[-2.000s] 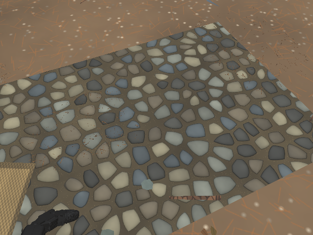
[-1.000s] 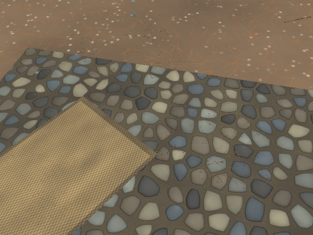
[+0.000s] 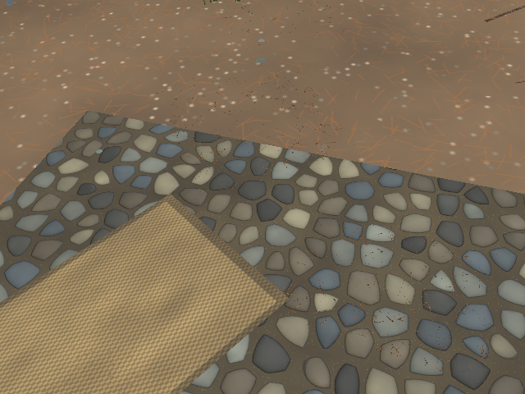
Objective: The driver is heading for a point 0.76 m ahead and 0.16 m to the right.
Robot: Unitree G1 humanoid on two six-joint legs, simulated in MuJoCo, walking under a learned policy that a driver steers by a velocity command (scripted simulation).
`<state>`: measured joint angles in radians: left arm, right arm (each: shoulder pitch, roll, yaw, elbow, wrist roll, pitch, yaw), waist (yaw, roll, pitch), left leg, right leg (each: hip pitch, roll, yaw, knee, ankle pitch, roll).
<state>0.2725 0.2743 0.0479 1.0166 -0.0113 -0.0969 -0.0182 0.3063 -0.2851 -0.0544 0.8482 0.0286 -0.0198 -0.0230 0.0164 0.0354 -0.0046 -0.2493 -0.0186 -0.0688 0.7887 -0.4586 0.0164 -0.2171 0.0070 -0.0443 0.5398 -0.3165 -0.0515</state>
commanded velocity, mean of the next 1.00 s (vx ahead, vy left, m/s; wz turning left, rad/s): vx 0.46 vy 0.00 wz -0.26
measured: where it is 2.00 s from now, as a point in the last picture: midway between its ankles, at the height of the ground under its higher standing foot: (345, 303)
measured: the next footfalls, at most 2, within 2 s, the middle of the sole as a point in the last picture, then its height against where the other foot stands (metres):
left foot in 0.42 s outside the picture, level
right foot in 0.94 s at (357, 351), level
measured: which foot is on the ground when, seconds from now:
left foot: up 0.00-0.40, down 0.42-0.94, up 0.96-1.00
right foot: down 0.00-0.44, up 0.46-0.92, down 0.94-1.00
